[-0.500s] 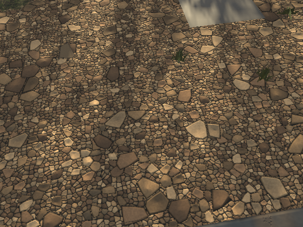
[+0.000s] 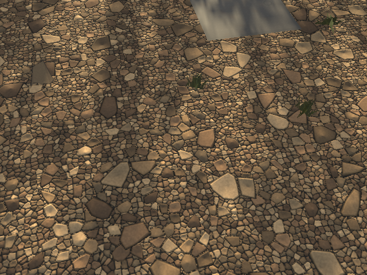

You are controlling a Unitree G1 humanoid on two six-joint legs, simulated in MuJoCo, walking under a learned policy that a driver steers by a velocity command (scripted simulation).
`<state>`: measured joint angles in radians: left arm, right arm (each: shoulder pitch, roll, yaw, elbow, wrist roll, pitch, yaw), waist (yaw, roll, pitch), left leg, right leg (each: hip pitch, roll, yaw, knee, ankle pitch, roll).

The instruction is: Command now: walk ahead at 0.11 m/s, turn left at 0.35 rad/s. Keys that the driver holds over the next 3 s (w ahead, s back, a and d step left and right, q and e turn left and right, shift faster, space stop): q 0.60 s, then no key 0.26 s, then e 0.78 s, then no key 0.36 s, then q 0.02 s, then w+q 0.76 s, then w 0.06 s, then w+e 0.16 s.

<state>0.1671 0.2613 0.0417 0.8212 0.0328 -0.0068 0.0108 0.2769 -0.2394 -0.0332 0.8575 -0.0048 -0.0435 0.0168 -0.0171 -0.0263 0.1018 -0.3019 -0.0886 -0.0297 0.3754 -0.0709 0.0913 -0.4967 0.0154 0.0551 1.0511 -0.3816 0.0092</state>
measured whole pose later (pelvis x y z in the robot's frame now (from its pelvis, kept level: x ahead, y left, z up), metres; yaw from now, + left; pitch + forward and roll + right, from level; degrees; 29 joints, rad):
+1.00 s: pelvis -0.02 -0.02 +0.01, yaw +25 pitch -1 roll -1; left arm 0.28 0.28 0.03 0.84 0.01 0.06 -0.01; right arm 0.14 -0.21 0.01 0.77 -0.02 0.02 -0.02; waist 0.04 -0.05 0.05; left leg -0.14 -0.04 0.02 0.37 -0.21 0.06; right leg -0.32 -0.01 0.02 0.76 -0.40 0.02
